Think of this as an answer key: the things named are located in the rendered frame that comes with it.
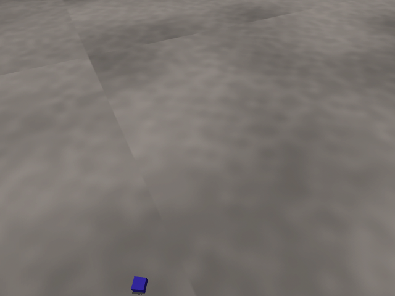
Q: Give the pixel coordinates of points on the small box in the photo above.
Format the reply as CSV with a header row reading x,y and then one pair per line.
x,y
139,284

